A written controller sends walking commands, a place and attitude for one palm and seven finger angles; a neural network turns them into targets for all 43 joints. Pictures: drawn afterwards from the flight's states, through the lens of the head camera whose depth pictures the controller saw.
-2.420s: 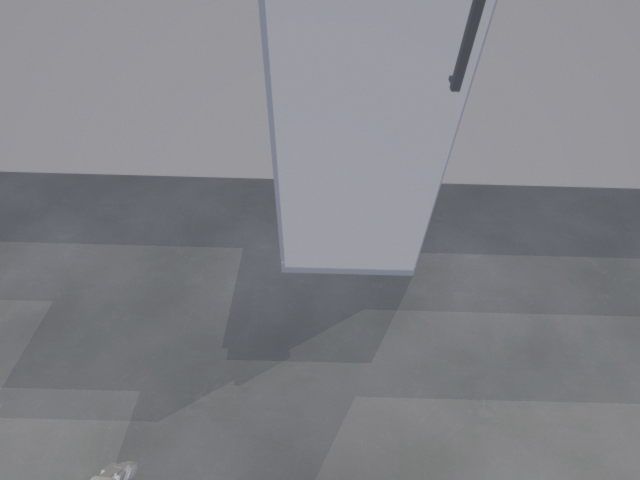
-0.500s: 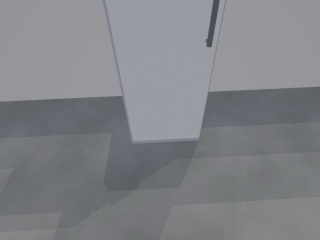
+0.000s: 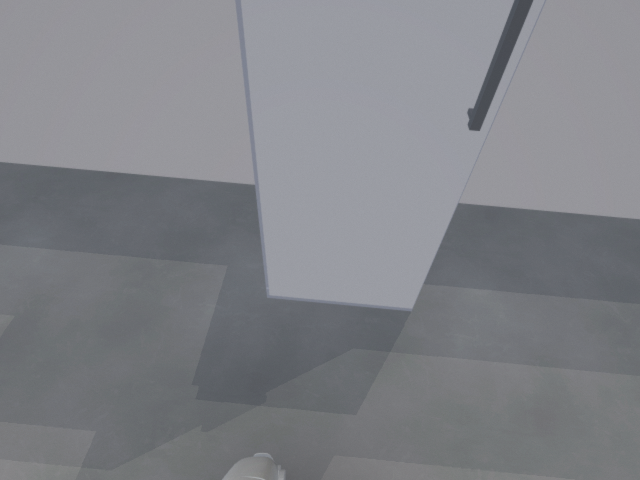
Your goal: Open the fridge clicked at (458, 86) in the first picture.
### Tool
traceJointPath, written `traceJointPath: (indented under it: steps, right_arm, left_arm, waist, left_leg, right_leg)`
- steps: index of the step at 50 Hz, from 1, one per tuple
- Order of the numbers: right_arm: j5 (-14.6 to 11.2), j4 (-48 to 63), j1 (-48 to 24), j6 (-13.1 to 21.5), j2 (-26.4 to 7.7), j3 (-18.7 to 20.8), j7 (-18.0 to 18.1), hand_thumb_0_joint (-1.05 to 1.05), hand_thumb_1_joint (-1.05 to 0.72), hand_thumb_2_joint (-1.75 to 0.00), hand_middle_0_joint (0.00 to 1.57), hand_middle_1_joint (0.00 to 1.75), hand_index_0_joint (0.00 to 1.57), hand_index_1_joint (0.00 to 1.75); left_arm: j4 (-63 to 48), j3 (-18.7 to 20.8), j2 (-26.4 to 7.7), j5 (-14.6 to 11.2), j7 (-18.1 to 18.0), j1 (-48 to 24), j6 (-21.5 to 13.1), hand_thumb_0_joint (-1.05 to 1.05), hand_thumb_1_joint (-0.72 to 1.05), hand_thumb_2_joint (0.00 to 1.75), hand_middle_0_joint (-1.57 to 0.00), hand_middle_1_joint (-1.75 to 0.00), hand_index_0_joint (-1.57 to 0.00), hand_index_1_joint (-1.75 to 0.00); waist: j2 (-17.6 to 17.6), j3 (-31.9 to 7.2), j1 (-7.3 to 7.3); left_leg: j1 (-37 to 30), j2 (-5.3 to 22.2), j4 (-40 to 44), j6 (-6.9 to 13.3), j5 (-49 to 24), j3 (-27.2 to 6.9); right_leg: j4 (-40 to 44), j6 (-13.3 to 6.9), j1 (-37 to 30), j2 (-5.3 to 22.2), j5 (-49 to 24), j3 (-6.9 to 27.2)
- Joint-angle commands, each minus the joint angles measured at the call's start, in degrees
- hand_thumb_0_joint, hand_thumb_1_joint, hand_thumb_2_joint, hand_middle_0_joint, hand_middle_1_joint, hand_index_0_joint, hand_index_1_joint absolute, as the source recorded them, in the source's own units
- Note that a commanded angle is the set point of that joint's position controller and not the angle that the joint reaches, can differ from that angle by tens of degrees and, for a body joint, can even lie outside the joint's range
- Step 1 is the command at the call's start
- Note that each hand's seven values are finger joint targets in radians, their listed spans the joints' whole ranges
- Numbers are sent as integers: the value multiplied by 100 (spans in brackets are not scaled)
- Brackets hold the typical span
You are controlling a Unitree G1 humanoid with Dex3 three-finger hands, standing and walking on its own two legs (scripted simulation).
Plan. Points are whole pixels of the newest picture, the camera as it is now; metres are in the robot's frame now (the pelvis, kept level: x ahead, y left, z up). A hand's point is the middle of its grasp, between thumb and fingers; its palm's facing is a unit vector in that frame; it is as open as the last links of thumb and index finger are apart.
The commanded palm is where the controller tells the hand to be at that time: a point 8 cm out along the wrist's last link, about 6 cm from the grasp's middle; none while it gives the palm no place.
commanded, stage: take the last steps up to it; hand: right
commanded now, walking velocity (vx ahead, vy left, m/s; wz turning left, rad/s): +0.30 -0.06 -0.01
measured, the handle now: (504, 37) +0.76 -0.20 +0.23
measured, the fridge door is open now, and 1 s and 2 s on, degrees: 0 0 0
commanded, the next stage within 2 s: come to a stop and stand still in 0.54 s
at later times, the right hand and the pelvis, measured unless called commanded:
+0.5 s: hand out of the picture +0.11 -0.20 -0.18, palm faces +0.16 +0.98 -0.15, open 7.3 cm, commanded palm none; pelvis +0.17 -0.04 +0.00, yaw -3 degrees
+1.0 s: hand (487, 396) +0.31 -0.24 -0.16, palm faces +0.02 +0.98 -0.20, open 7.4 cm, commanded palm none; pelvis +0.24 -0.07 +0.01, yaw +0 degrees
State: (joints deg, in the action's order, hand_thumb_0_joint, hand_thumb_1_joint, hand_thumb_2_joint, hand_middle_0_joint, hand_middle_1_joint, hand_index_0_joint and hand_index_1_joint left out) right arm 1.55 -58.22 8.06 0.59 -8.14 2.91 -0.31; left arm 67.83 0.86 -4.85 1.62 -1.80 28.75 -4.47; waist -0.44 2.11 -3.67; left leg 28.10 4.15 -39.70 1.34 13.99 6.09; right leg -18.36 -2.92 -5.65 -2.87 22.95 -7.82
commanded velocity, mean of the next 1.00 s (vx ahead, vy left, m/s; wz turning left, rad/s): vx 0.06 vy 0.00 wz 0.00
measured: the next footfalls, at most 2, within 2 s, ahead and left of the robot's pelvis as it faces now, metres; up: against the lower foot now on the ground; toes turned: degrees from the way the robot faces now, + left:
left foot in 0.04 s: +0.17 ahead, +0.11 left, +0.00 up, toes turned +7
right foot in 0.50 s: +0.29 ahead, -0.15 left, +0.00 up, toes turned -11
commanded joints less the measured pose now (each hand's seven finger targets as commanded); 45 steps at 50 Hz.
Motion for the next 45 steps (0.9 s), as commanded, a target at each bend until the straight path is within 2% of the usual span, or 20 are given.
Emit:
traceJointPath:
  steps: [1, 2, 3, 4, 6, 9, 11, 17, 21, 23, 24, 25, 26, 27, 28, 30, 33, 35, 37, 45]
  right_arm:
    - [50, -19, 1521, 282, -598, 209, 31, 0, -90, -90, 20, 30, 20, 30]
    - [87, -193, 2327, 370, -1138, 357, 100, 0, -90, -90, 20, 30, 20, 30]
    - [-27, -319, 2653, 366, -1576, 424, 120, 0, -90, -90, 20, 30, 20, 30]
    - [-95, -174, 2186, 327, -1458, 421, 152, 0, -90, -90, 20, 30, 20, 30]
    - [-68, -4, 1372, 326, -953, 257, 163, 0, -90, -90, 20, 30, 20, 30]
    - [-12, -12, 1017, 411, -508, 83, 160, 0, -90, -90, 20, 30, 20, 30]
    - [11, 6, 1093, 432, -435, 105, 158, 0, -90, -90, 20, 30, 20, 30]
    - [-6, -148, 1338, 426, -869, 128, 101, 0, -90, -90, 20, 30, 20, 30]
    - [26, -240, 1515, 375, -1013, 175, 124, 0, -90, -90, 20, 30, 20, 30]
    - [6, -274, 1431, 306, -1014, 187, 137, 0, -90, -90, 20, 30, 20, 30]
    - [-10, -285, 1470, 266, -883, 157, 131, 0, -90, -90, 20, 30, 20, 30]
    - [-49, -211, 1606, 236, -606, 109, 111, 0, -90, -90, 20, 30, 20, 30]
    - [-55, -95, 1582, 236, -375, 34, 107, 0, -90, -90, 20, 30, 20, 30]
    - [-3, -52, 1378, 209, -520, 58, 143, 0, -90, -90, 20, 30, 20, 30]
    - [7, -114, 1231, 181, -501, 65, 141, 0, -90, -90, 20, 30, 20, 30]
    - [16, -238, 1186, 150, -449, 93, 70, 0, -90, -90, 20, 30, 20, 30]
    - [3, -407, 1538, 24, -173, 48, 103, 0, -90, -90, 20, 30, 20, 30]
    - [-48, -495, 1642, -63, -103, 13, 166, 0, -90, -90, 20, 30, 20, 30]
    - [-57, -469, 1599, -173, -168, 9, 220, 0, -90, -90, 20, 30, 20, 30]
    - [-23, 49, 643, -350, -411, 74, 253, 0, -90, -90, 20, 30, 20, 30]
  left_arm:
    - [-150, 198, -977, -102, -11, 225, -36, 0, 90, 90, -20, -30, -20, -30]
    - [-320, 180, -762, -150, 57, 254, -63, 0, 90, 90, -20, -30, -20, -30]
    - [-485, 171, -680, -145, 68, 308, -73, 0, 90, 90, -20, -30, -20, -30]
    - [-526, 242, -836, -124, 52, 26, -4, 0, 90, 90, -20, -30, -20, -30]
    - [-653, 216, -579, -69, 124, -666, 80, 0, 90, 90, -20, -30, -20, -30]
    - [-547, 196, -321, -7, 183, -327, 285, 0, 90, 90, -20, -30, -20, -30]
    - [-623, 217, -337, 18, 208, -370, 370, 0, 90, 90, -20, -30, -20, -30]
    - [-1071, 196, -542, -14, 342, -1377, 324, 0, 90, 90, -20, -30, -20, -30]
    - [-1255, 198, -652, -35, 351, -1761, 226, 0, 90, 90, -20, -30, -20, -30]
    - [-1132, 211, -779, -35, 316, -1384, 175, 0, 90, 90, -20, -30, -20, -30]
    - [-965, 252, -984, -21, 276, -895, 139, 0, 90, 90, -20, -30, -20, -30]
    - [-845, 365, -1493, 46, 204, -270, 88, 0, 90, 90, -20, -30, -20, -30]
    - [-754, 435, -1877, 6, 143, 112, 141, 0, 90, 90, -20, -30, -20, -30]
    - [-772, 380, -1760, -9, 106, -23, 220, 0, 90, 90, -20, -30, -20, -30]
    - [-817, 299, -1459, -24, 63, -328, 185, 0, 90, 90, -20, -30, -20, -30]
    - [-953, 174, -1090, -44, 40, -908, 141, 0, 90, 90, -20, -30, -20, -30]
    - [-944, 159, -858, -60, -17, -986, 56, 0, 90, 90, -20, -30, -20, -30]
    - [-886, 96, -798, -76, -84, -1119, 26, 0, 90, 90, -20, -30, -20, -30]
    - [-841, 100, -892, -77, -134, -1139, 83, 0, 90, 90, -20, -30, -20, -30]
    - [-624, 270, -1027, -36, -184, -872, 375, 0, 90, 90, -20, -30, -20, -30]
  waist:
    - [-44, -176, 961]
    - [893, -870, 1207]
    - [1479, -1315, 1037]
    - [703, -865, 957]
    - [167, 240, 723]
    - [265, 428, 231]
    - [520, 397, 179]
    - [651, 263, 406]
    - [630, 189, 550]
    - [563, 44, 353]
    - [14, -175, 164]
    - [-1166, -573, -34]
    - [-2077, -730, -83]
    - [-1453, -565, -88]
    - [-1395, -364, -20]
    - [-565, 111, 241]
    - [-184, -47, 443]
    - [-164, -222, 560]
    - [-260, -304, 551]
    - [-852, 210, 270]
  left_leg:
    - [-2471, -225, 847, 335, -528, 53]
    - [-3823, 1165, 1199, 845, -686, -1763]
    - [-4307, 2405, 2026, 1462, -1500, -3794]
    - [-3711, 2362, 2304, 1502, -822, -3585]
    - [-1941, 1943, 2681, 1132, 117, -2657]
    - [-881, 1328, 2937, 732, -302, -1248]
    - [-660, 1175, 3001, 690, -536, -817]
    - [-1394, 1094, 2897, 696, -773, -591]
    - [-1846, 1339, 2501, 700, -1114, -754]
    - [-1678, 1139, 1968, 515, -966, -522]
    - [-1319, 828, 1139, 362, -851, -269]
    - [-558, 182, -270, 71, 219, 223]
    - [430, -323, -1781, -124, 2199, 327]
    - [560, -110, -2434, -13, 2200, -125]
    - [663, 73, -2733, -5, 1708, -301]
    - [454, 294, -2812, -76, 983, -402]
    - [47, 259, -2452, -239, 345, -451]
    - [-316, 224, -1908, -338, 142, -602]
    - [-396, 125, -1577, -381, 187, -596]
    - [-470, -25, -783, -318, 858, -446]
  right_leg:
    - [-2056, -283, 1467, 1290, -4876, 368]
    - [-3789, -26, 2756, 697, -2792, 76]
    - [-5499, 130, 3679, 84, 751, 246]
    - [-5986, 17, 3846, 441, 599, 872]
    - [-5860, 60, 3959, 872, -163, 891]
    - [-5145, 220, 3407, 986, -713, 753]
    - [-4615, 333, 3324, 1057, -939, 601]
    - [-2718, 458, 3347, 1009, -1343, 299]
    - [-1912, 362, 2980, 884, -943, 235]
    - [-1184, 315, 2072, 728, -1127, 101]
    - [-808, 291, 1194, 687, -1291, 131]
    - [-433, -34, 241, 1660, -1717, 1290]
    - [98, -533, -232, 2669, -2406, 2509]
    - [256, -739, 147, 2723, -1862, 2402]
    - [419, -630, 528, 2483, -1833, 2182]
    - [526, -524, 1344, 2187, -2003, 1553]
    - [590, -371, 1545, 1895, -3069, 958]
    - [408, -234, 1479, 1910, -4622, 727]
    - [217, -242, 1261, 2013, -5268, 671]
    - [-76, -656, 1322, 2181, -5123, 865]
